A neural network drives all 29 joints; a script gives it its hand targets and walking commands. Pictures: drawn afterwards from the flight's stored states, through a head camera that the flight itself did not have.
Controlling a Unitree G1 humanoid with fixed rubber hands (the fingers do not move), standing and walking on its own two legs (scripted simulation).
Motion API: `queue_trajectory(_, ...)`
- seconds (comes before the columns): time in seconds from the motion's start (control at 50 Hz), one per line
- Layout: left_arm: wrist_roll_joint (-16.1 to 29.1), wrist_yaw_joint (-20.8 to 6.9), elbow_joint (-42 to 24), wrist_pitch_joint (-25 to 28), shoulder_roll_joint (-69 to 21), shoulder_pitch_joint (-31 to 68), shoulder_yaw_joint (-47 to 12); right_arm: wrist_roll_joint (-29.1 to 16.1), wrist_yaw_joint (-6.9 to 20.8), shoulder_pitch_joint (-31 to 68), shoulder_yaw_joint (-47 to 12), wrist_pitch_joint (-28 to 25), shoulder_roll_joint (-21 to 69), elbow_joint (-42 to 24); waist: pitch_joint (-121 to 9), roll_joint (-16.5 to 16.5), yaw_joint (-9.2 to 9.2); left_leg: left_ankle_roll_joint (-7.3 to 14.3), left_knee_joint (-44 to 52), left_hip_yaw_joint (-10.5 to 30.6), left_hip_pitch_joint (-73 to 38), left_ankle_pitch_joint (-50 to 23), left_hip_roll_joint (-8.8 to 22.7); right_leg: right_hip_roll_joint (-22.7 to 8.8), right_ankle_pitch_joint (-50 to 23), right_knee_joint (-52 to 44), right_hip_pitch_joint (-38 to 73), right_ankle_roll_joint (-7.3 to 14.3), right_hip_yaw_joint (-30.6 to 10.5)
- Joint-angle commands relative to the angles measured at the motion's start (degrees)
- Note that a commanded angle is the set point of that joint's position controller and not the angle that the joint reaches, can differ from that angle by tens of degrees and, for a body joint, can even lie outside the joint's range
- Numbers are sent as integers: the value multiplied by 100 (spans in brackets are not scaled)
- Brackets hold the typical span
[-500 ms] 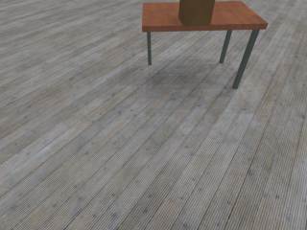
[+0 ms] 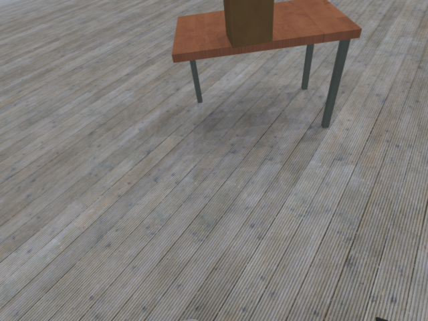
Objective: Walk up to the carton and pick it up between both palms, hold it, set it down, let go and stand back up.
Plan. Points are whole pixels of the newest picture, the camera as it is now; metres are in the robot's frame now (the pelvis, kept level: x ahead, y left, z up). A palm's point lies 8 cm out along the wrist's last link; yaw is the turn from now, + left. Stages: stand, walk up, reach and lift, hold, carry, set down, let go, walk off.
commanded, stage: walk up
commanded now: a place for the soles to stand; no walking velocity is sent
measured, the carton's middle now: (247, 12) +1.54 -0.10 +0.02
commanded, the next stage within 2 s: none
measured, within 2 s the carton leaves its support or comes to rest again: neither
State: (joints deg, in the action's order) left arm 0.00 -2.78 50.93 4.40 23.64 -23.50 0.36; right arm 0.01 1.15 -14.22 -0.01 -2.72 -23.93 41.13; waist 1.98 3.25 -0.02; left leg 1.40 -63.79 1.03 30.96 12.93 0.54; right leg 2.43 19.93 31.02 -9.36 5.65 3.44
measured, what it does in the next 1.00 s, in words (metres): walks ahead: left foot, then right foot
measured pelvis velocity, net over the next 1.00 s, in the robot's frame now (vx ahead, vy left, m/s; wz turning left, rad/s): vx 0.40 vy -0.07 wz -0.02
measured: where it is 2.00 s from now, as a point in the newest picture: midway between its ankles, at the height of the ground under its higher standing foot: (259, 222)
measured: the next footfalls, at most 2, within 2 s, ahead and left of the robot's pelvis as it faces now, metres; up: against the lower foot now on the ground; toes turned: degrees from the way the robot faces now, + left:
left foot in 0.26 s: +0.28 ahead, +0.10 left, +0.00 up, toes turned -1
right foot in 0.58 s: +0.37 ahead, -0.16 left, +0.00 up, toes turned -6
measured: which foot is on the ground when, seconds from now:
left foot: up 0.00-0.24, down 0.26-0.62, up 0.64-1.00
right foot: down 0.00-0.30, up 0.32-0.56, down 0.58-1.00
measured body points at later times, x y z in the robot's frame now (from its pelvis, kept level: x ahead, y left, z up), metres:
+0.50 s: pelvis +0.20 -0.02 -0.02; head +0.21 -0.04 +0.43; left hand +0.33 +0.28 -0.11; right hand +0.27 -0.33 -0.13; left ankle +0.24 +0.10 -0.73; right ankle +0.21 -0.11 -0.70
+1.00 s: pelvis +0.40 -0.07 -0.01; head +0.40 -0.10 +0.44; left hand +0.44 +0.25 -0.10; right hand +0.51 -0.37 -0.12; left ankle +0.50 +0.03 -0.69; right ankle +0.33 -0.15 -0.73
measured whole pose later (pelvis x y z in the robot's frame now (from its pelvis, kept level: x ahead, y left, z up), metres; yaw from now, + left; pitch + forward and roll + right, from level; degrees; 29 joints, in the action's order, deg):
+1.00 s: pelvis +0.40 -0.07 -0.01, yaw -1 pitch -2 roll +0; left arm 0.0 -1.6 47.8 5.7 23.0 -23.6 0.3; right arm 0.0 1.7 -15.3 0.0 -2.7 -23.7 41.1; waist 2.0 3.6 0.0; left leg 1.6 -53.6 -0.1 31.6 14.7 -1.7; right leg 0.7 25.4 33.2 -5.7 2.5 5.8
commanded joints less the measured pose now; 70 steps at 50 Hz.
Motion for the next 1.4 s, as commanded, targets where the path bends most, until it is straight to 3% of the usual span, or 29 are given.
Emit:
queue_trajectory(0.0,-58,189,-708,233,1468,142,742,-57,86,498,664,45,-1185,-64,583,-768,-257,-108,919,214,1196,-387,22,-1150,-2435,-1784,893,-800,-1318)
queue_trajectory(0.08,-40,223,-677,135,1356,-39,768,-3,115,931,611,28,-1042,-229,439,-557,-473,-127,1920,-83,1222,-204,-10,-1188,-2875,-1633,1669,-796,-1233)
queue_trajectory(0.14,-65,287,-694,69,1518,-210,777,100,86,1270,593,-24,-1060,-422,418,-465,-581,19,2693,-209,1219,-159,192,-1546,-3085,-1180,2113,-414,-1537)
queue_trajectory(0.2,-68,278,-906,71,1518,359,749,135,75,539,592,-126,-1026,-281,34,-504,-169,301,3385,-537,-242,41,-55,-1468,-4051,-371,1488,-329,-1045)
queue_trajectory(0.24,-91,244,-982,91,1297,682,605,212,-13,-1251,829,-201,-1392,286,-819,183,761,630,3516,-261,-2981,-390,-132,-887,-3836,2075,-44,-478,-579)
queue_trajectory(0.26,-28,232,-1027,94,1018,469,543,260,-96,-1764,1023,-207,-1742,317,-1337,947,1017,1155,3778,1390,-3882,998,959,-164,-1993,4005,-1151,-663,-193)
queue_trajectory(0.28,-25,187,-1064,90,794,10,518,210,-144,-1576,1011,-199,-1973,90,-1211,1221,693,1777,4467,3879,-4501,2556,1982,510,1014,4443,-2882,-720,-337)
queue_trajectory(0.3,-67,183,-1046,113,1492,115,554,-6,-104,-1317,1032,-200,-2001,45,-916,642,649,2500,5182,5537,-4148,3557,2712,253,1124,5095,-3399,-659,-1021)
queue_trajectory(0.32,-162,160,-1116,167,1776,715,563,-73,-83,-1069,992,-181,-1856,26,-316,-159,631,2418,5286,5051,-3336,3116,2741,-133,1036,4791,-3438,-666,-1311)
queue_trajectory(0.38,-121,28,-1116,198,1411,861,594,36,-25,-670,767,-291,-1564,37,191,-199,265,1603,4979,2648,-1999,1473,1768,-588,357,3575,-2714,-564,-1073)
queue_trajectory(0.46,-85,-59,-1072,164,1301,1111,623,81,-12,-357,765,-398,-1684,-59,678,284,129,1493,4861,2587,-1125,1992,1836,-904,960,2269,-2572,-548,-1302)
queue_trajectory(0.52,-154,-106,-873,227,1218,935,623,80,57,-270,765,-430,-1712,-170,317,661,-8,1202,4444,1708,-905,1310,1420,-772,57,880,-1455,-391,-554)
queue_trajectory(0.56,-218,-13,-406,273,1319,68,734,55,78,134,685,-369,-1439,-391,-238,228,-574,897,3060,818,450,1161,753,-362,-508,348,837,-335,14)
queue_trajectory(0.58,-251,89,-245,298,1706,-665,913,26,59,-80,551,-348,-925,-406,-509,-1584,-976,519,1204,366,1163,1198,133,-901,542,-545,1649,-399,-1267)
queue_trajectory(0.6,-220,151,-287,302,2274,-891,1026,-28,47,-61,412,-301,-617,-445,-444,-2656,-1125,136,-381,83,2075,1857,-764,-2292,3023,-2006,1662,-274,-3926)
queue_trajectory(0.62,-178,153,-443,295,2275,-234,966,-33,-18,-128,551,-208,-1162,-275,-55,-1484,-833,53,-576,706,2300,1641,-588,-2616,3631,-2312,1521,65,-4617)
queue_trajectory(0.66,-137,213,-629,325,1959,165,848,-1,-1,-374,615,-220,-1335,20,262,-825,-497,108,-673,751,1925,918,-252,-2453,2315,-2053,1154,-246,-3752)
queue_trajectory(0.7,-93,215,-655,358,1623,431,817,-33,39,-619,624,-208,-1213,151,-24,-910,-262,118,-502,688,1556,500,-55,-1933,-14,-1542,1178,-543,-2476)
queue_trajectory(0.78,-22,241,-644,343,1313,-9,722,-65,65,-413,596,-112,-1019,28,-328,-1227,-295,8,-32,449,1152,122,-171,-1440,-3370,-953,1405,-672,-1115)
queue_trajectory(0.86,-41,250,-805,255,1378,128,746,-5,91,158,572,-41,-1000,-198,121,-671,-316,-22,908,259,1217,36,-130,-1592,-2833,-1183,1230,-311,-967)
queue_trajectory(1.0,-88,247,-978,194,1621,499,732,111,230,611,552,-135,-964,-509,650,-1272,-252,213,2643,-281,582,-11,207,-1862,-2315,-943,747,187,-648)
queue_trajectory(1.04,-100,221,-1139,142,1665,1092,720,121,206,-733,665,-199,-1003,-47,28,-843,473,425,3004,-383,-1548,-192,85,-1900,-2499,211,-132,259,-436)
queue_trajectory(1.06,-78,211,-1149,162,1441,1026,647,149,134,-1605,812,-252,-1235,235,-653,-278,859,619,3064,-3,-2937,-275,11,-1624,-2788,1659,-688,130,-333)
queue_trajectory(1.08,-38,214,-1069,143,1045,532,489,140,30,-2033,924,-267,-1605,339,-1135,1007,899,655,3274,919,-3801,844,274,-839,-1682,3319,-1444,-85,158)
queue_trajectory(1.1,65,157,-997,95,722,-54,427,110,-49,-2014,933,-292,-1827,226,-1353,1381,686,825,4325,3528,-4258,2030,1460,-81,679,4110,-2316,-329,78)
queue_trajectory(1.12,-5,154,-1025,58,1200,179,477,21,-63,-1531,928,-258,-1882,52,-662,684,469,1037,5050,4762,-3545,3538,1596,8,840,4197,-2795,-218,-477)
queue_trajectory(1.14,-58,155,-1061,52,1598,351,521,-43,-62,-1006,931,-253,-1974,-79,-197,560,405,1262,5507,5196,-3044,3592,1940,-229,865,4447,-3043,-226,-829)
queue_trajectory(1.22,-41,91,-849,-73,1480,885,608,-6,-94,-931,770,-377,-1615,92,774,21,124,450,5330,3721,-1571,1665,1330,-610,-318,3846,-2574,-322,-1012)
queue_trajectory(1.38,-90,-6,-860,-148,1260,1597,589,83,-146,-1320,764,-491,-1594,53,808,164,266,621,5024,2861,-1871,1085,1231,-881,-468,2856,-3119,-489,-662)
